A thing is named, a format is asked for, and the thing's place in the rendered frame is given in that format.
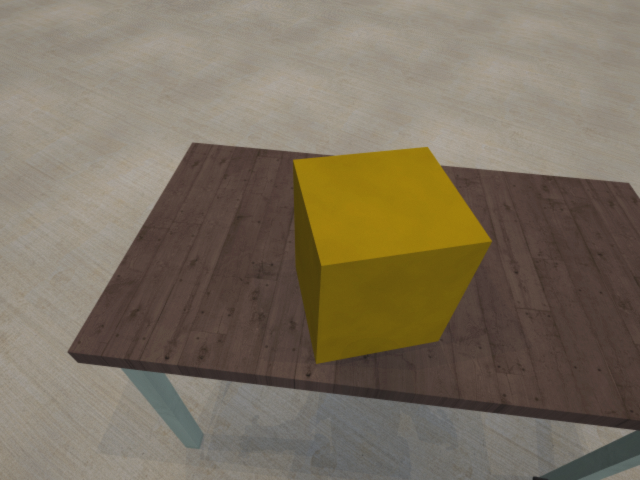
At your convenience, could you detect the table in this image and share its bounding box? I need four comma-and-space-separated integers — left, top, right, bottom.
68, 142, 640, 480

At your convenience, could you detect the carton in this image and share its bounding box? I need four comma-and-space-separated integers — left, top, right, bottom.
293, 147, 492, 364

